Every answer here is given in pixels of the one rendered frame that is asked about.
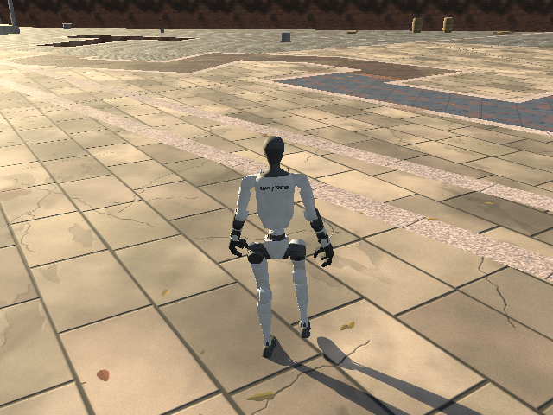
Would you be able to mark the left robot hand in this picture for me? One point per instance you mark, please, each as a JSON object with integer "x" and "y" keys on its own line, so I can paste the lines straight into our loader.
{"x": 241, "y": 244}

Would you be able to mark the right robot hand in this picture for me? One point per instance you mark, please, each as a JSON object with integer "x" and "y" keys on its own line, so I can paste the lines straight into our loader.
{"x": 327, "y": 255}

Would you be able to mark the right robot foot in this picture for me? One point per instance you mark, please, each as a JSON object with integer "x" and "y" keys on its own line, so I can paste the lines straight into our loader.
{"x": 304, "y": 331}

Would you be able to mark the robot left shin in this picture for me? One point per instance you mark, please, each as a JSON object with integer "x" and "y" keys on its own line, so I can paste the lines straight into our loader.
{"x": 264, "y": 316}

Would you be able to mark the robot right upper arm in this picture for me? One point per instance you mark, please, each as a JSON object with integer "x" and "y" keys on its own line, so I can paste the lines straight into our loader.
{"x": 301, "y": 181}

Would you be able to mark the robot left upper arm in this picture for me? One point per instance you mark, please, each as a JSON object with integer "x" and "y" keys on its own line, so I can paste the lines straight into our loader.
{"x": 244, "y": 194}

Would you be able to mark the left robot forearm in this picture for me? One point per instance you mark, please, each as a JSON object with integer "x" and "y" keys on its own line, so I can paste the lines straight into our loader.
{"x": 237, "y": 227}

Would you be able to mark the right robot forearm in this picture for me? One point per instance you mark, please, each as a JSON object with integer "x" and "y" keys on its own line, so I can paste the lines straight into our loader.
{"x": 320, "y": 230}

